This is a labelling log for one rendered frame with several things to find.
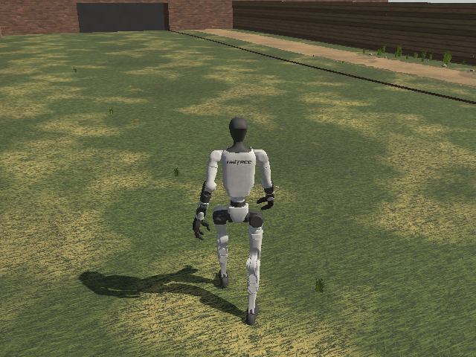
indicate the robot left forearm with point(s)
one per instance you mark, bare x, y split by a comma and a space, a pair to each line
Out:
203, 203

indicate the left robot upper arm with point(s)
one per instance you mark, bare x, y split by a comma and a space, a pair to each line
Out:
212, 167

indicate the robot left hand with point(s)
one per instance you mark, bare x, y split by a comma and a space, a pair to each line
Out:
196, 226

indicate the robot right forearm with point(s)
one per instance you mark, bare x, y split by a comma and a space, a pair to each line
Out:
270, 192

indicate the robot left thigh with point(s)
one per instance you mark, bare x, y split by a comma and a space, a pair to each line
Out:
220, 218

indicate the robot right hand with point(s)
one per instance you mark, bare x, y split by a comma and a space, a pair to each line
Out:
264, 199

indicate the robot head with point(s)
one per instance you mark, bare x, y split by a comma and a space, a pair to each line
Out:
238, 128

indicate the right robot upper arm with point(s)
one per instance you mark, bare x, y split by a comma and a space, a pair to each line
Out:
264, 166

